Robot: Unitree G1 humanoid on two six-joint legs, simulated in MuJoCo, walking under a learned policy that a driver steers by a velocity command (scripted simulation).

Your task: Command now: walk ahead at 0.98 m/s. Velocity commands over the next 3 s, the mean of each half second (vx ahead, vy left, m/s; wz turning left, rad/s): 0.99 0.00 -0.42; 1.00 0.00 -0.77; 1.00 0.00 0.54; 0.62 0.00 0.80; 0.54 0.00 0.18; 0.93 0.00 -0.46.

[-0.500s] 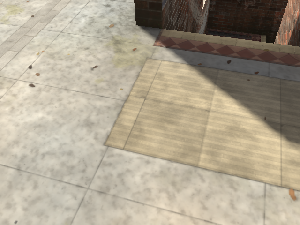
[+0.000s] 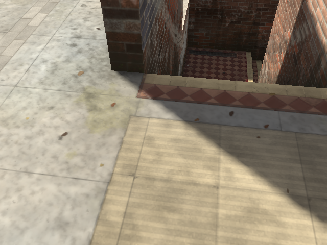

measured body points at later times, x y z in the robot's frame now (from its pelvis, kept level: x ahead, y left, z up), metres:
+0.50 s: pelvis +0.46 -0.06 +0.01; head +0.47 -0.07 +0.45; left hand +0.47 +0.19 -0.12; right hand +0.66 -0.33 -0.05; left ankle +0.68 +0.10 -0.66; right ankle +0.40 -0.12 -0.74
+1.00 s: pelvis +0.87 -0.15 -0.01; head +0.86 -0.17 +0.44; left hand +1.21 -0.13 -0.05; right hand +0.64 -0.33 -0.14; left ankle +0.84 +0.03 -0.74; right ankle +0.93 -0.39 -0.66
